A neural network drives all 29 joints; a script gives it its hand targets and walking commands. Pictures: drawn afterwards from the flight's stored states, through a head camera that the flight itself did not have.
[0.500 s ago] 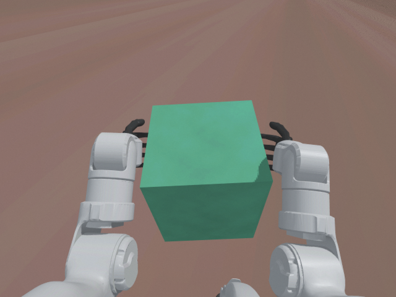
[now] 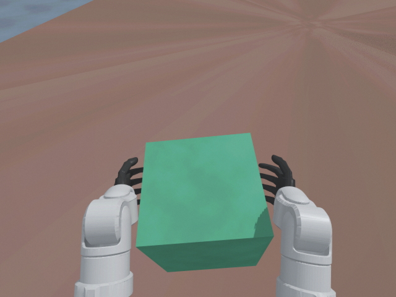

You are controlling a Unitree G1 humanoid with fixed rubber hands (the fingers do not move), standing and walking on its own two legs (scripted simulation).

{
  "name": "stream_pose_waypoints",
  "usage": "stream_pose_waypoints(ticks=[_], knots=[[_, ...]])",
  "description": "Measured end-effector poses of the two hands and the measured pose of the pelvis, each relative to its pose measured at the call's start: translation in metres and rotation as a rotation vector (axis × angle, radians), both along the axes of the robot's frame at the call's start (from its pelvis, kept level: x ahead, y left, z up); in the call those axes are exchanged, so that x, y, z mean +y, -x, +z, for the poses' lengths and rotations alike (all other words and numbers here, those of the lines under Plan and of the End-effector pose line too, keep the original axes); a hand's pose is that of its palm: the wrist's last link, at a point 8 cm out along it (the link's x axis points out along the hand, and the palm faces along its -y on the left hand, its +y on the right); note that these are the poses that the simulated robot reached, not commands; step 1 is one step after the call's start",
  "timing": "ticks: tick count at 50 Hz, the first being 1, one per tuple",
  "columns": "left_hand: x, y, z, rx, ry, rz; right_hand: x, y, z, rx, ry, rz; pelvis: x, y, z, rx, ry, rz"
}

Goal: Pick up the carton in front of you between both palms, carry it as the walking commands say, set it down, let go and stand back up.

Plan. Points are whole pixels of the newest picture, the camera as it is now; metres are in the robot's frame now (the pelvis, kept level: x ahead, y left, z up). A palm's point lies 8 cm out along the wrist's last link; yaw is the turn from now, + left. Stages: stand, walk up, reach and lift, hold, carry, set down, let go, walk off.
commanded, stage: carry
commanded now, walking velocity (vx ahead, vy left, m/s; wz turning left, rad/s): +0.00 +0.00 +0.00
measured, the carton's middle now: (205, 208) +0.30 +0.00 +0.02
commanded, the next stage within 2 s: hold in 1.42 s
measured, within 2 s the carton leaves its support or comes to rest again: neither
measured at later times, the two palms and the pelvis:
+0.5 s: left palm (138, 181) +0.32 +0.14 +0.08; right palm (280, 189) +0.32 -0.15 +0.08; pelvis +0.05 +0.01 -0.01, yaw -2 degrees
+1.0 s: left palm (140, 204) +0.29 +0.14 +0.04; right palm (284, 217) +0.28 -0.16 +0.05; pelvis +0.00 +0.00 +0.00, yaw -3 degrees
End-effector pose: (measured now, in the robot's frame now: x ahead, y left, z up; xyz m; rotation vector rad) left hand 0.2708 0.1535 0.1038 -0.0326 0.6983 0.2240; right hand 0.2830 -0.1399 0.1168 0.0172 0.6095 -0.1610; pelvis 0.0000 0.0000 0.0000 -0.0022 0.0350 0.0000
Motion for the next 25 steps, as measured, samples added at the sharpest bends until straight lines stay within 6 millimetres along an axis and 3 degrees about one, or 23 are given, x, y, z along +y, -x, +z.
stream_pose_waypoints(ticks=[6, 12, 25], knots=[[0.001, -0.036, -0.005, 0.051, -0.006, -0.021, 0.002, -0.033, -0.002, 0.050, 0.017, -0.012, 0.006, -0.039, -0.001, 0.011, -0.021, -0.023], [-0.004, -0.057, -0.016, 0.092, -0.027, -0.057, -0.004, -0.043, -0.019, 0.091, 0.006, -0.041, 0.009, -0.053, -0.004, 0.022, -0.019, -0.033], [-0.011, -0.054, -0.028, 0.085, -0.031, -0.065, -0.011, -0.037, -0.032, 0.084, 0.004, -0.051, 0.007, -0.050, -0.009, 0.017, -0.011, -0.043]])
